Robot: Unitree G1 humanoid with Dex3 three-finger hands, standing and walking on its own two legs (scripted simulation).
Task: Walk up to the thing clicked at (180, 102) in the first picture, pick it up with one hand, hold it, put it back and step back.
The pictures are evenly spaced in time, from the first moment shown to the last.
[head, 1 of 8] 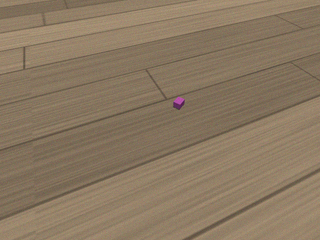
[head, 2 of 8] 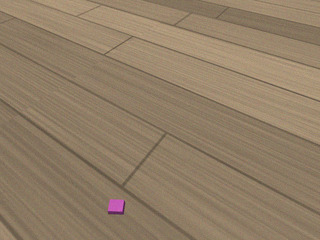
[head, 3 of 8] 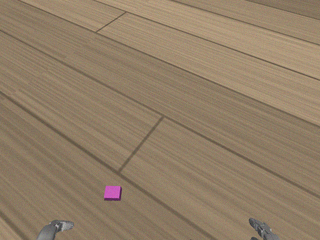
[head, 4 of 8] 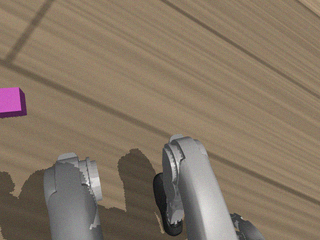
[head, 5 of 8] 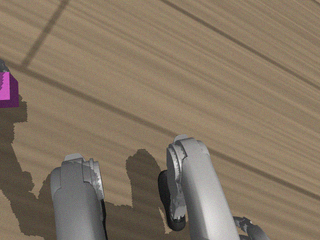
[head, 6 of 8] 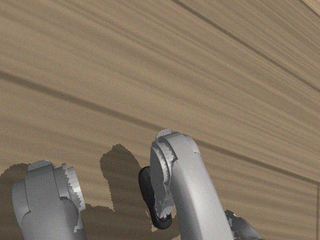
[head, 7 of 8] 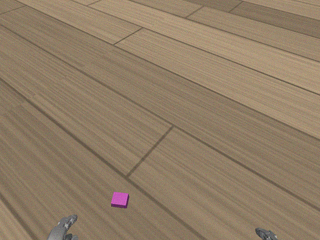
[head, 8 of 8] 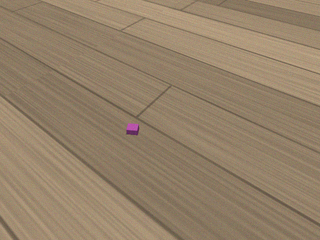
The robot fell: no
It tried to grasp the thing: yes
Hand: left
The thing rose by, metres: 0.68
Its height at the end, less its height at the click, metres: +0.00
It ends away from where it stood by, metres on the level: 0.02
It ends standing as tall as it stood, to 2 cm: yes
